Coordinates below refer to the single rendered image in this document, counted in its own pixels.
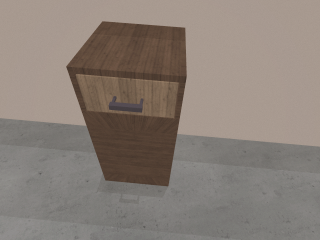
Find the drawer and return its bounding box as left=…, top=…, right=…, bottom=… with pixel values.
left=76, top=74, right=179, bottom=118

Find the handle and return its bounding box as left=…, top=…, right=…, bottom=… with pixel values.
left=108, top=96, right=144, bottom=113

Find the cabinet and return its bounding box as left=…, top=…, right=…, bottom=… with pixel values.
left=66, top=21, right=187, bottom=187

